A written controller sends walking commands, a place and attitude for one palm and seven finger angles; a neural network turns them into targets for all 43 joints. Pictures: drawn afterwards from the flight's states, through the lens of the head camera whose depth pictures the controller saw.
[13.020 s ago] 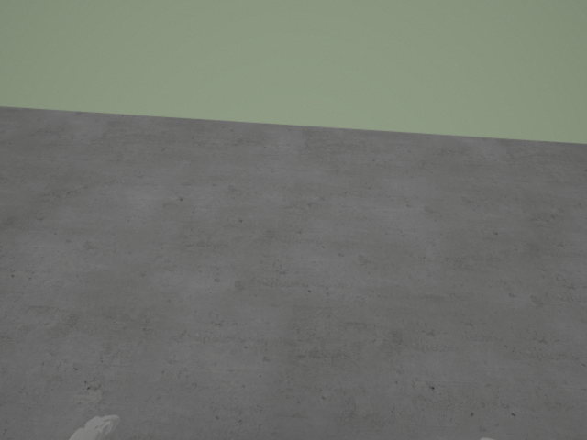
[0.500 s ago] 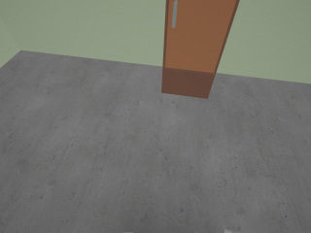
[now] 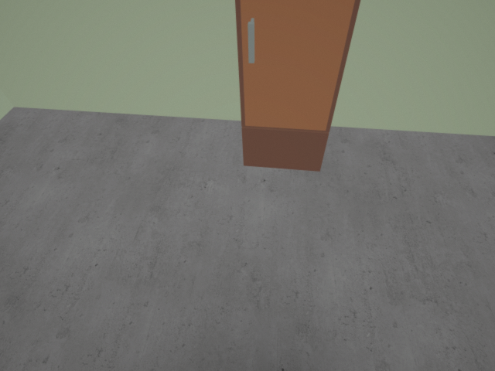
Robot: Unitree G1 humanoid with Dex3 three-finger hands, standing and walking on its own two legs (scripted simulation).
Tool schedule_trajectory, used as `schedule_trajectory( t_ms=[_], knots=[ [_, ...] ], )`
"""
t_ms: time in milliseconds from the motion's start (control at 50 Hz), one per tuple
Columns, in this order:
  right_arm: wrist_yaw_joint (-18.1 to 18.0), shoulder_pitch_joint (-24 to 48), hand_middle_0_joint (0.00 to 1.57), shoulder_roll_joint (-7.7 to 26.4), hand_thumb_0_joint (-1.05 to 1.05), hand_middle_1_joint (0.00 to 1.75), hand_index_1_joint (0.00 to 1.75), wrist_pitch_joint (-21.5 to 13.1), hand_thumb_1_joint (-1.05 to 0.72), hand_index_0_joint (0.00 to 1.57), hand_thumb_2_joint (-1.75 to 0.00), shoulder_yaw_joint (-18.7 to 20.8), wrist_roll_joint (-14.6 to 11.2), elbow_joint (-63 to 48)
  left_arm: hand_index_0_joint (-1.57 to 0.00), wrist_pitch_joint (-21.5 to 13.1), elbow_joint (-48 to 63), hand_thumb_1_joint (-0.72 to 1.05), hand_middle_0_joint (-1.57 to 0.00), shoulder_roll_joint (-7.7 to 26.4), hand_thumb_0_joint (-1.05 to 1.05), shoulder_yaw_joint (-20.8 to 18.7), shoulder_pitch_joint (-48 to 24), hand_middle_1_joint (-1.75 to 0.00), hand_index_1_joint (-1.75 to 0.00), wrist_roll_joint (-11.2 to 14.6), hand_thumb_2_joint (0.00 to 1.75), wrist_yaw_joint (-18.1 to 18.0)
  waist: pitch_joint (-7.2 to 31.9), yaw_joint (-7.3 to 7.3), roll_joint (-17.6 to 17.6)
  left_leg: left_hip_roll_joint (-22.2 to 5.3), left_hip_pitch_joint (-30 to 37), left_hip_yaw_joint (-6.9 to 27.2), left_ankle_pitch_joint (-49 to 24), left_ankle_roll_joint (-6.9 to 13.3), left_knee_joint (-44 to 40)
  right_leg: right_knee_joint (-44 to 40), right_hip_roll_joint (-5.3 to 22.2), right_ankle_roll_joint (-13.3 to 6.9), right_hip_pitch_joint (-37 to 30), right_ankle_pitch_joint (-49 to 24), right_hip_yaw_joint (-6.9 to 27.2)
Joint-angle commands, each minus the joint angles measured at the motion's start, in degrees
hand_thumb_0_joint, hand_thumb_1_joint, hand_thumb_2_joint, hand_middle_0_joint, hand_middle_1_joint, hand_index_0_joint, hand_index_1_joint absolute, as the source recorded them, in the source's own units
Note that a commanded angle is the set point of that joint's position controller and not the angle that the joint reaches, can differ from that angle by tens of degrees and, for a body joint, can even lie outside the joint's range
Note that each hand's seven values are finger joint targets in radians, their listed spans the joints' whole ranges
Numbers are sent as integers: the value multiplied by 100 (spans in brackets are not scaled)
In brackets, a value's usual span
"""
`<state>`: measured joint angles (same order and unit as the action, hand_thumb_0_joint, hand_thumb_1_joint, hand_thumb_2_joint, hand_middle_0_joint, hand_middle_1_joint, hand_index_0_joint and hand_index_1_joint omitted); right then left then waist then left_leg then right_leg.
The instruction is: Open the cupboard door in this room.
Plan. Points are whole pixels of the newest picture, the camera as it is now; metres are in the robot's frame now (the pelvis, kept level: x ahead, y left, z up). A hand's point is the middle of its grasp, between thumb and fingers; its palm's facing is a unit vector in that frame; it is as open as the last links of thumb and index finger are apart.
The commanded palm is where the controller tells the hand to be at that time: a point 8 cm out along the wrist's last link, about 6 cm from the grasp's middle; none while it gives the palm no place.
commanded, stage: stand and wait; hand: left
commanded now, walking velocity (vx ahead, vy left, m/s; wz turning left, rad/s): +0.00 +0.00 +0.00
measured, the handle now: (252, 40) +1.20 +0.03 -0.03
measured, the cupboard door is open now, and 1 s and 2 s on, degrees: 0 0 0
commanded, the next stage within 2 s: look at it before walking up in 0.34 s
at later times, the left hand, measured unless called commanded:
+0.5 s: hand out of the picture -0.01 +0.17 -0.17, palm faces +0.03 -0.99 -0.15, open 7.3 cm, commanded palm none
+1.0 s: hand out of the picture +0.02 +0.19 -0.17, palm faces +0.00 -0.98 -0.18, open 7.3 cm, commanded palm none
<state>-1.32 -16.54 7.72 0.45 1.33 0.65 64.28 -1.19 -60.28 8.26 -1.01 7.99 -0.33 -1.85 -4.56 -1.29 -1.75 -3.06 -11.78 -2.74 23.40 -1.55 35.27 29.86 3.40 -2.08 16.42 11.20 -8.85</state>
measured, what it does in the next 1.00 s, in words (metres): steps on the spot: left foot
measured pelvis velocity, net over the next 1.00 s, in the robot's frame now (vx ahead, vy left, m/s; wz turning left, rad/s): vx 0.03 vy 0.02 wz -0.04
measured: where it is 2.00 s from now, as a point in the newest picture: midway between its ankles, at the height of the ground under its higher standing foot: (269, 361)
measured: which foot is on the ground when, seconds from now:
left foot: up 0.00-0.00, down 0.02-1.00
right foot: down 0.00-1.00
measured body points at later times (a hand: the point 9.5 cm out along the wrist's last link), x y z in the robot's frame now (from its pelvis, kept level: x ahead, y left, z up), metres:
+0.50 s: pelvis +0.02 +0.02 +0.01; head +0.03 +0.02 +0.46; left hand -0.01 +0.22 -0.16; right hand +0.00 -0.19 -0.16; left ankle -0.01 +0.14 -0.73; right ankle +0.06 -0.10 -0.73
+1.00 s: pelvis +0.03 +0.02 +0.01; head +0.03 +0.02 +0.46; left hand +0.02 +0.24 -0.15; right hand -0.02 -0.18 -0.16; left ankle -0.01 +0.14 -0.73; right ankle +0.06 -0.10 -0.73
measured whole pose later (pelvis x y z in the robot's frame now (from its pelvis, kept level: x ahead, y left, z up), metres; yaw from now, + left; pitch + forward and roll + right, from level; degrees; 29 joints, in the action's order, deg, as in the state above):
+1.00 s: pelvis +0.03 +0.02 +0.01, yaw -2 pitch -2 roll +0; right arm -1.8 -18.9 6.0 -0.7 0.6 0.6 66.6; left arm -0.6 -65.4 7.5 0.1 16.7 -0.3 -2.4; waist -2.2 0.0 0.0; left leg -2.2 -4.5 -5.6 16.7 -0.7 23.6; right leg 25.0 3.5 0.4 12.3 10.4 -6.2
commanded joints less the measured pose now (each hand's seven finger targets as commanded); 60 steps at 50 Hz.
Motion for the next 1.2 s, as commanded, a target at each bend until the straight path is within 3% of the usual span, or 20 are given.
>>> schedule_trajectory(
  t_ms=[0,20,60,80,160,340,500,720,940,1000,1040,1100,1140,1160,1180],
  knots=[
    [-16,-860,20,344,0,30,30,-123,-90,20,-90,40,42,150,-20,48,58,90,-20,585,0,-77,220,-30,-30,51,90,7,484,17,171,-358,433,363,-1098,85,-1366,-797,552,18,100,290,784],
    [-28,-623,20,460,0,30,30,-135,-90,20,-90,50,54,82,-20,78,34,90,-20,512,0,-69,302,-30,-30,51,90,19,264,142,-39,-592,-37,536,-891,167,-1653,-813,359,154,-131,288,678],
    [-11,-275,20,470,0,30,30,-118,-90,20,-90,60,12,9,-20,120,-67,90,-20,573,0,-107,405,-30,-30,-5,90,16,62,266,-50,-551,-487,440,-604,119,-1740,-937,341,221,-502,417,683],
    [-13,-252,20,399,0,30,30,-135,-90,20,-90,33,13,13,-20,113,-126,90,-20,561,0,-94,460,-30,-30,-6,90,16,-93,256,-146,-520,-545,398,-681,111,-1821,-934,369,219,-540,223,710],
    [-45,-432,20,353,0,30,30,-155,-90,20,-90,6,-8,73,-20,54,-313,90,-20,518,0,-20,798,-30,-30,20,90,-2,-38,218,-34,-477,-153,242,-1200,128,-1773,-979,408,178,-636,-393,746],
    [-67,-491,20,350,0,30,30,-146,-90,20,-90,-3,-21,80,-20,18,-460,90,-20,429,0,36,1146,-30,-30,-2,90,-27,-38,152,172,-432,111,145,-1163,161,-1770,-1082,414,188,-505,-376,801],
    [-88,-514,20,326,0,30,30,-191,-90,20,-90,-13,-33,102,-20,5,-526,90,-20,337,0,54,1351,-30,-30,-8,90,-53,71,167,54,-460,195,129,-1455,202,-1747,-940,416,181,-601,-686,774],
    [-87,-616,20,296,0,30,30,-193,-90,20,-90,-13,-27,142,-20,23,-492,90,-20,305,0,53,1362,-30,-30,-11,90,-72,-214,190,128,-437,3,152,-1290,217,-1801,-899,403,187,-522,-516,760],
    [-76,-661,20,315,0,30,30,-206,-90,20,-90,10,-26,144,-20,3,-424,90,-20,396,0,41,1297,-30,-30,-13,90,-70,-76,185,186,-430,47,165,-1392,231,-1775,-870,429,167,-629,-646,756],
    [-74,-670,20,316,0,30,30,-199,-90,20,-90,14,-26,137,-20,5,-408,90,-20,402,0,31,1268,-30,-30,-16,90,-71,-146,173,155,-435,18,154,-1292,221,-1805,-882,412,172,-581,-553,760],
    [-86,-738,20,316,0,30,30,-193,-90,20,-90,22,3,172,-20,21,-446,90,-20,362,0,24,1270,-30,-30,-15,90,-43,-134,154,86,-425,139,75,-801,213,-1778,-915,344,157,-455,-159,828],
    [-78,-772,20,536,0,30,30,-113,-90,20,-90,149,41,90,-20,118,-297,90,-20,407,0,-92,1113,-30,-30,-83,90,57,-430,105,-218,-708,9,282,973,363,-2057,-440,40,127,218,1298,682],
    [-76,-746,20,814,0,30,30,-93,-90,20,-90,266,56,-25,-20,166,-132,90,-20,300,0,-150,981,-30,-30,-133,90,140,-744,52,-899,-1277,-111,823,1965,680,-2528,668,-258,180,798,1318,239],
    [-74,-753,20,912,0,30,30,-109,-90,20,-90,321,53,-80,-20,175,-10,90,-20,257,0,-179,828,-30,-30,-152,90,172,-850,3,-1073,-1614,-149,1111,2091,878,-2722,1407,-203,179,1068,1250,163],
    [-69,-777,20,928,0,30,30,-151,-90,20,-90,335,66,-106,-20,173,122,90,-20,217,0,-199,674,-30,-30,-160,90,204,-959,-39,-976,-1802,2,1213,1806,1048,-2803,1758,-35,167,1434,1392,279]
  ],
)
